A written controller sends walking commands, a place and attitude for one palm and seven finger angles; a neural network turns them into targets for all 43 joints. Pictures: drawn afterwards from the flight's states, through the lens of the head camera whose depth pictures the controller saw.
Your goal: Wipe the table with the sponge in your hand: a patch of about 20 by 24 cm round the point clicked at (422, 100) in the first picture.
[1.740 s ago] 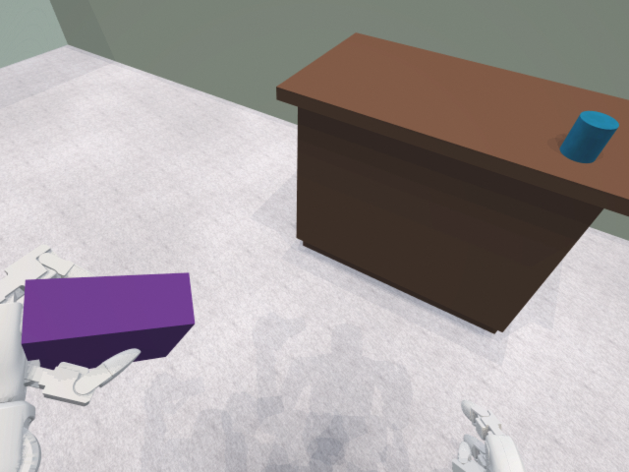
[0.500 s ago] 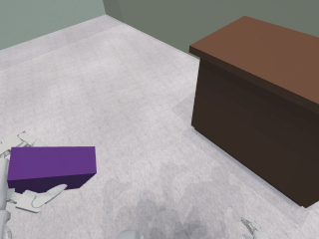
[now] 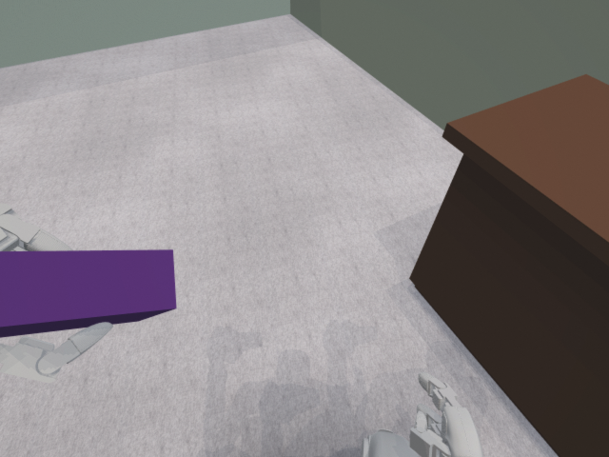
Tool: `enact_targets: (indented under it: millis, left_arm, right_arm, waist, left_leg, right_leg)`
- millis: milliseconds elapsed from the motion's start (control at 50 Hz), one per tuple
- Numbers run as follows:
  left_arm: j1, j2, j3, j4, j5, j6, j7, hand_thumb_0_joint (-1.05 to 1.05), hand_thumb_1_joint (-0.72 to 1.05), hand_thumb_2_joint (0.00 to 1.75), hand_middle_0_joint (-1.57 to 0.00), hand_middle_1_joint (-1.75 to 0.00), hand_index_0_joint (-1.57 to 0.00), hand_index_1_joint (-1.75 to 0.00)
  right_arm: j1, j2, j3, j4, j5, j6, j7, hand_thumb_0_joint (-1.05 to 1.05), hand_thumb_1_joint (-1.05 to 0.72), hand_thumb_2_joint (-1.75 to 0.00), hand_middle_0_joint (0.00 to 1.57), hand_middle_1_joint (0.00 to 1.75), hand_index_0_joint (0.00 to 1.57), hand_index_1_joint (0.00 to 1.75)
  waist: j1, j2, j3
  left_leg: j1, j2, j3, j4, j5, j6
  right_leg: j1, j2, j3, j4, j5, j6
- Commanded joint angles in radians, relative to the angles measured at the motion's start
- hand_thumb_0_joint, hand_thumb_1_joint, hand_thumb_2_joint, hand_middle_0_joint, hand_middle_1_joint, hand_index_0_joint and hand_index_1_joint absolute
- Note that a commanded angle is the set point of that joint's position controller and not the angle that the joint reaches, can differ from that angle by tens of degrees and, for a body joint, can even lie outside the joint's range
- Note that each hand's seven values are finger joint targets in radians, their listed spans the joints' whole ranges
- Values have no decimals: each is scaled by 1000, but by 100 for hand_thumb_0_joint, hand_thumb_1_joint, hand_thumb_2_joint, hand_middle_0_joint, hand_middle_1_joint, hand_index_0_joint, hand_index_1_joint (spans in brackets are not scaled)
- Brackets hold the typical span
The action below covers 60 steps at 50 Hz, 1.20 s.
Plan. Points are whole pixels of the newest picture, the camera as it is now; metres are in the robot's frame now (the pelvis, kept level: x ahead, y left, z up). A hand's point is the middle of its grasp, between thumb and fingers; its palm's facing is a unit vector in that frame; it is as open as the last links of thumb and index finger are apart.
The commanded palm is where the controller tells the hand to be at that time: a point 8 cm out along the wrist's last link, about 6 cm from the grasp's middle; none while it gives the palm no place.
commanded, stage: walk to a spot facing it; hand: left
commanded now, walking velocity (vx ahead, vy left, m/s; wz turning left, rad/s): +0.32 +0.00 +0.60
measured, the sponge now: (106, 293) +0.23 +0.20 +0.18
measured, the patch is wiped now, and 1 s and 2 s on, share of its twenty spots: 0.00 0.00 0.00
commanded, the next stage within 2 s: none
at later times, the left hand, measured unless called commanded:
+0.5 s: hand (98, 257) +0.25 +0.21 +0.20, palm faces +0.56 -0.66 -0.49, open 9.5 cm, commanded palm +0.18 +0.24 +0.18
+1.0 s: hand (77, 359) +0.17 +0.20 +0.18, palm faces +0.77 -0.41 -0.49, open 9.5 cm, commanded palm +0.11 +0.20 +0.18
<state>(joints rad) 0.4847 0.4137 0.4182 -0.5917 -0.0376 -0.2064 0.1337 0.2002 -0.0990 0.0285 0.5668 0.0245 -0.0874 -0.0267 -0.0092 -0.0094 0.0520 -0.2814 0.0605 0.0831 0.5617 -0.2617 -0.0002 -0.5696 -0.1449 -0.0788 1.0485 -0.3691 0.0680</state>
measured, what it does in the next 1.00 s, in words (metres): steps to the right, turning left: right foot, then left foot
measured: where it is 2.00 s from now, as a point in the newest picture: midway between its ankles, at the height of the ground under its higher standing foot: outside the picture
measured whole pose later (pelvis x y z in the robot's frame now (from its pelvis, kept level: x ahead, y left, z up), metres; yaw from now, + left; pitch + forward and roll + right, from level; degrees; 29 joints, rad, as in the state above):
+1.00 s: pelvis +0.12 -0.12 +0.00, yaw +31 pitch +0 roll +0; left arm 0.47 0.37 0.38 -0.48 -0.04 -0.12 0.13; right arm 0.21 -0.17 0.02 0.60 0.02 -0.08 -0.04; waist 0.04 0.08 0.02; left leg -0.43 0.01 -0.07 0.66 -0.31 -0.02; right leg -0.25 -0.01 -0.13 0.57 -0.33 0.00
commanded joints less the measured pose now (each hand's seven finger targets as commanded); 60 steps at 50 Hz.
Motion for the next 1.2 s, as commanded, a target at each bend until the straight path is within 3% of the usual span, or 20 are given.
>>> enact_targets:
  millis: [0, 80, 100, 120, 140, 200, 260, 420, 500, 520, 540, 560, 600, 700, 900, 940, 960, 980, 1080, 1180]
  left_arm:
    - [-42, 70, 55, -108, -5, -53, 14, 0, 10, 130, -120, -160, -120, -160]
    - [-158, 46, 2, -26, 23, -23, 14, 0, 10, 130, -120, -160, -120, -160]
    - [-200, 84, 12, -41, 36, -12, 19, 0, 10, 130, -120, -160, -120, -160]
    - [-216, 161, 58, -32, 40, 4, 34, 0, 10, 130, -120, -160, -120, -160]
    - [-257, 174, 49, -40, 34, 9, 41, 0, 10, 130, -120, -160, -120, -160]
    - [-236, 170, 30, -166, 42, -42, 32, 0, 10, 130, -120, -160, -120, -160]
    - [-145, 197, 95, -192, 34, -47, 41, 0, 10, 130, -120, -160, -120, -160]
    - [66, 151, 150, -201, -14, -25, 76, 0, 10, 130, -120, -160, -120, -160]
    - [17, 126, 109, -190, -25, -22, 77, 0, 10, 130, -120, -160, -120, -160]
    - [-5, 119, 87, -234, -30, -34, 73, 0, 10, 130, -120, -160, -120, -160]
    - [0, 132, 75, -275, -31, -56, 61, 0, 10, 130, -120, -160, -120, -160]
    - [-23, 166, 96, -257, 8, -71, 47, 0, 10, 130, -120, -160, -120, -160]
    - [-78, 164, 69, -283, 22, -60, 28, 0, 10, 130, -120, -160, -120, -160]
    - [-1, 153, 76, -405, -8, -44, 31, 0, 10, 130, -120, -160, -120, -160]
    - [-53, 67, 36, -67, -24, 25, 11, 0, 10, 130, -120, -160, -120, -160]
    - [-107, 79, 19, -56, 1, 42, 11, 0, 10, 130, -120, -160, -120, -160]
    - [-152, 146, 27, -55, 7, 56, 17, 0, 10, 130, -120, -160, -120, -160]
    - [-211, 167, 33, -51, -14, 50, 25, 0, 10, 130, -120, -160, -120, -160]
    - [-163, 161, 30, -108, 4, 8, 25, 0, 10, 130, -120, -160, -120, -160]
    - [-82, 193, 111, -124, -7, -16, 53, 0, 10, 130, -120, -160, -120, -160]
  right_arm:
    - [-50, -202, -77, -103, -6, -62, -32, 0, -90, -90, 20, 30, 20, 30]
    - [-58, -185, -59, -91, -9, -63, -56, 0, -90, -90, 20, 30, 20, 30]
    - [-52, -159, -53, -93, -6, -62, -56, 0, -90, -90, 20, 30, 20, 30]
    - [-85, -149, -56, -99, -16, -60, -60, 0, -90, -90, 20, 30, 20, 30]
    - [-120, -196, -60, -92, -29, -67, -60, 0, -90, -90, 20, 30, 20, 30]
    - [-126, -199, -64, -65, -42, -44, -46, 0, -90, -90, 20, 30, 20, 30]
    - [-146, -187, -64, -87, -37, -15, -51, 0, -90, -90, 20, 30, 20, 30]
    - [-76, -178, -89, -186, -31, 25, -45, 0, -90, -90, 20, 30, 20, 30]
    - [-22, -189, -97, -187, -25, 37, -56, 0, -90, -90, 20, 30, 20, 30]
    - [-31, -211, -100, -192, -25, 31, -57, 0, -90, -90, 20, 30, 20, 30]
    - [-44, -242, -105, -197, -24, 11, -51, 0, -90, -90, 20, 30, 20, 30]
    - [-20, -220, -89, -177, -24, -10, -27, 0, -90, -90, 20, 30, 20, 30]
    - [-48, -243, -103, -151, -20, -17, -15, 0, -90, -90, 20, 30, 20, 30]
    - [-51, -219, -89, -142, -15, -61, -1, 0, -90, -90, 20, 30, 20, 30]
    - [-61, -211, -66, -105, -14, -47, -26, 0, -90, -90, 20, 30, 20, 30]
    - [-68, -177, -55, -115, -5, -35, -26, 0, -90, -90, 20, 30, 20, 30]
    - [-105, -159, -52, -123, -11, -30, -28, 0, -90, -90, 20, 30, 20, 30]
    - [-126, -219, -62, -97, -30, -46, -37, 0, -90, -90, 20, 30, 20, 30]
    - [-156, -193, -57, -84, -31, -30, -57, 0, -90, -90, 20, 30, 20, 30]
    - [-127, -190, -74, -119, -39, -20, -74, 0, -90, -90, 20, 30, 20, 30]
  waist:
    - [21, 241, -79]
    - [43, 124, -90]
    - [48, -100, -121]
    - [68, -437, -129]
    - [65, -300, -109]
    - [33, -106, -65]
    - [22, -143, -114]
    - [49, -183, -203]
    - [-30, -73, -270]
    - [-36, 116, -284]
    - [0, 388, -249]
    - [4, 302, -225]
    - [-4, 223, -201]
    - [6, 333, -207]
    - [25, 202, -150]
    - [43, -25, -130]
    - [46, -331, -79]
    - [35, -249, -44]
    - [6, -75, -43]
    - [26, -93, -127]
  left_leg:
    - [-116, 191, -168, -311, -167, 170]
    - [-169, 102, -113, -20, -256, 106]
    - [-263, 21, -46, 256, -284, 68]
    - [-483, -84, 0, 642, -403, 15]
    - [-488, -48, -128, 791, -337, 3]
    - [-426, 33, -109, 848, -173, -39]
    - [-339, 32, -41, 699, -139, -61]
    - [-181, 5, 104, 170, -137, -52]
    - [105, -56, 118, -120, 90, -27]
    - [250, 89, -83, -158, 409, 53]
    - [346, 374, -505, -155, 982, 219]
    - [386, 401, -553, -121, 1096, 277]
    - [296, 326, -420, -118, 877, 223]
    - [94, 163, -218, -197, 501, 124]
    - [-97, 151, -330, -238, -111, 137]
    - [-289, 13, -194, 42, -291, 56]
    - [-452, -101, -82, 429, -339, -19]
    - [-428, -75, -140, 656, -270, -44]
    - [-381, -31, -76, 783, -92, -85]
    - [-283, -10, 15, 474, -88, -72]
  right_leg:
    - [232, 46, -76, -251, 51, 23]
    - [450, 101, -117, -526, 41, 21]
    - [534, -54, 85, -694, -80, -32]
    - [618, -340, 526, -801, -22, -158]
    - [552, -424, 587, -839, 30, -200]
    - [459, -330, 310, -747, 277, -196]
    - [495, -245, 13, -681, 555, -153]
    - [555, -261, -57, -572, 786, -169]
    - [433, -194, -130, -253, 738, -72]
    - [251, -91, -138, -46, 348, -15]
    - [-12, 47, -72, 141, -297, 32]
    - [-114, 54, 29, 203, -375, 7]
    - [-105, 28, 64, 179, -244, 14]
    - [101, 85, -2, 17, -21, 28]
    - [398, 162, -58, -471, -106, 14]
    - [549, -23, 109, -775, -68, -60]
    - [516, -316, 490, -889, -138, -170]
    - [377, -387, 477, -899, 4, -183]
    - [404, -189, 20, -744, 527, -117]
    - [523, -193, -40, -697, 720, -131]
